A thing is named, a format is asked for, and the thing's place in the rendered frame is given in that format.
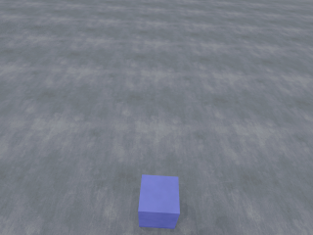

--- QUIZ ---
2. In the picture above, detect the carton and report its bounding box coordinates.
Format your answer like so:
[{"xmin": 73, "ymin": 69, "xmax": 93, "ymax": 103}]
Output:
[{"xmin": 138, "ymin": 174, "xmax": 180, "ymax": 229}]

